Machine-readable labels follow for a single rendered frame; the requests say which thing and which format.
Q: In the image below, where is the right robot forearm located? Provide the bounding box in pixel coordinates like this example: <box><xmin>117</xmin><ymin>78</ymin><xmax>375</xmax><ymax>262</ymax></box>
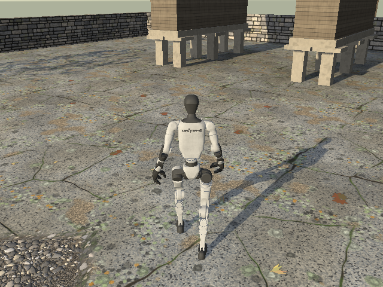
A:
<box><xmin>214</xmin><ymin>143</ymin><xmax>224</xmax><ymax>164</ymax></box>

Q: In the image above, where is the robot left foot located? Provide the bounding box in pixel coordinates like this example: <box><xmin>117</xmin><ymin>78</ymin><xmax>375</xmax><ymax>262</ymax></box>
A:
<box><xmin>176</xmin><ymin>220</ymin><xmax>184</xmax><ymax>234</ymax></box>

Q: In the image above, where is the left robot hand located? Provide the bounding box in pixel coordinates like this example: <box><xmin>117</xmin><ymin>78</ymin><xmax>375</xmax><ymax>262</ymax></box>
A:
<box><xmin>152</xmin><ymin>169</ymin><xmax>166</xmax><ymax>185</ymax></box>

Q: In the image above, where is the left robot forearm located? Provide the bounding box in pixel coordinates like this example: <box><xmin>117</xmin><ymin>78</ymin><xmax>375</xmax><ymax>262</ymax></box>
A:
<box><xmin>154</xmin><ymin>145</ymin><xmax>168</xmax><ymax>172</ymax></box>

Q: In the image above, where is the right robot shin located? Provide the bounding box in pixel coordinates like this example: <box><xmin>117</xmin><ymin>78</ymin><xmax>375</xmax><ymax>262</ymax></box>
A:
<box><xmin>199</xmin><ymin>207</ymin><xmax>209</xmax><ymax>251</ymax></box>

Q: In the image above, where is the robot right upper arm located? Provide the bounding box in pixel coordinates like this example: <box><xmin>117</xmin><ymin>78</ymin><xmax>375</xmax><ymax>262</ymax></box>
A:
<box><xmin>204</xmin><ymin>120</ymin><xmax>220</xmax><ymax>152</ymax></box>

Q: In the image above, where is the robot left upper arm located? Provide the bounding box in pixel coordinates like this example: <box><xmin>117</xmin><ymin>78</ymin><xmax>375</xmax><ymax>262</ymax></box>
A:
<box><xmin>162</xmin><ymin>120</ymin><xmax>179</xmax><ymax>154</ymax></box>

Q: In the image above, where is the right robot hand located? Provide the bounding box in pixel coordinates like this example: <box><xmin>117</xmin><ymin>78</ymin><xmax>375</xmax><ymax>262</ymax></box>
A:
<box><xmin>210</xmin><ymin>162</ymin><xmax>224</xmax><ymax>173</ymax></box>

